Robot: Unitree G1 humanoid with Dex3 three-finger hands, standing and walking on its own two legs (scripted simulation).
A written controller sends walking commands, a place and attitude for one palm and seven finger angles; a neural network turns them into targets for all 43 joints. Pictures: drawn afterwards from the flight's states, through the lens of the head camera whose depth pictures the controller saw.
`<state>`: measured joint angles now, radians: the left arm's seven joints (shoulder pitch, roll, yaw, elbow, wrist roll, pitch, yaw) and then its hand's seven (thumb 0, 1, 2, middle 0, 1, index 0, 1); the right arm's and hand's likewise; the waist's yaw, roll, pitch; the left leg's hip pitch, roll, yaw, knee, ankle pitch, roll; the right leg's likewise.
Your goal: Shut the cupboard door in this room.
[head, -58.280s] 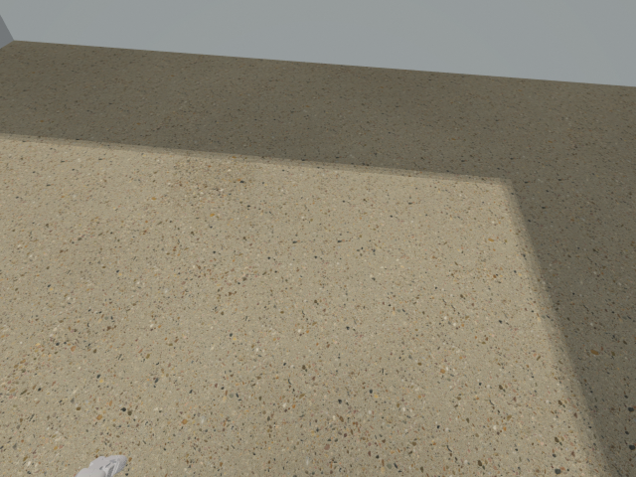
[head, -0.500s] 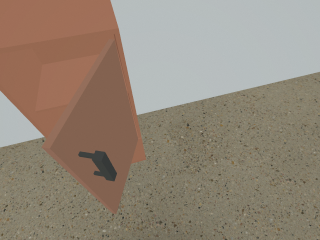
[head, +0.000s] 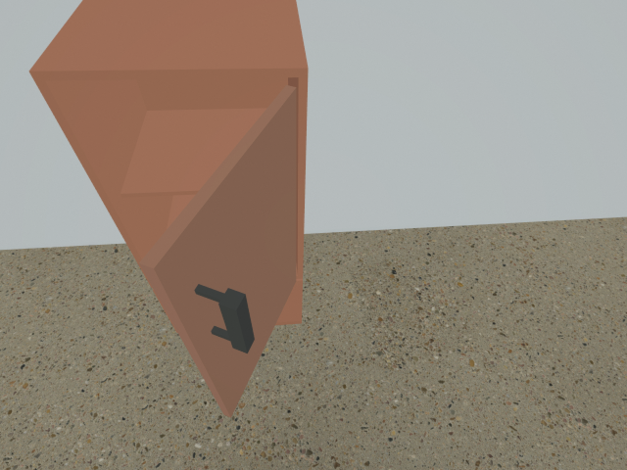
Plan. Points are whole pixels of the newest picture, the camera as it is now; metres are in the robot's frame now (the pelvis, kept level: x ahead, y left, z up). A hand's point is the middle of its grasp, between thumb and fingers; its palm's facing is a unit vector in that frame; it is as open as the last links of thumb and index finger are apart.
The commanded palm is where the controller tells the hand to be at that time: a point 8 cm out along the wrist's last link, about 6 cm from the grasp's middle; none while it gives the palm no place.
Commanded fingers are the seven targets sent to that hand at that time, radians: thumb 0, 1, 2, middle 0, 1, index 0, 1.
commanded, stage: turn or walk to find it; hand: left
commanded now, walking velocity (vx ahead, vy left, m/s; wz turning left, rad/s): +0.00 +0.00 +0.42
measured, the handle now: (224, 318) +0.30 +0.17 -0.02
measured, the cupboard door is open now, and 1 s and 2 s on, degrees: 64 64 64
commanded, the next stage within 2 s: stand and wait in 0.34 s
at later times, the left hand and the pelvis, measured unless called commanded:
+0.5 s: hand out of the picture +0.06 +0.22 -0.16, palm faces +0.16 -0.96 -0.25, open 7.4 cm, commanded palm none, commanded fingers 0.00 0.90 0.90 -0.20 -0.30 -0.20 -0.30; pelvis +0.00 +0.01 +0.01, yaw +8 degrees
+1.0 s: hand out of the picture -0.02 +0.18 -0.18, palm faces +0.32 -0.92 -0.24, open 7.3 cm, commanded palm none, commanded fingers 0.00 0.90 0.90 -0.20 -0.30 -0.20 -0.30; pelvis +0.02 -0.02 +0.00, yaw +16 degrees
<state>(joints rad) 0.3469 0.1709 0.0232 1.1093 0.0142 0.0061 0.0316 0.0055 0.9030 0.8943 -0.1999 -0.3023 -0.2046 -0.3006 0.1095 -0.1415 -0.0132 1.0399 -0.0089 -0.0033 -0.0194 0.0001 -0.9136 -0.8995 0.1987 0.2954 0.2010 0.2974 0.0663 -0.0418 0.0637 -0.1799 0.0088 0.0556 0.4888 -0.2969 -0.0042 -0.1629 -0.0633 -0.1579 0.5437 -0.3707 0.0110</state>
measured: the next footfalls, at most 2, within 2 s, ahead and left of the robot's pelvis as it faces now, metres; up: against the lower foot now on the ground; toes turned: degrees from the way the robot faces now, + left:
right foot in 0.60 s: +0.05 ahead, -0.13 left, +0.00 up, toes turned +4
left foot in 0.90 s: +0.01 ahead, +0.10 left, +0.00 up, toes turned +21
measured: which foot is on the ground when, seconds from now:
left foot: down 0.00-0.62, up 0.64-0.88, down 0.90-1.00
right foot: down 0.00-0.28, up 0.30-0.58, down 0.60-0.92, up 0.94-1.00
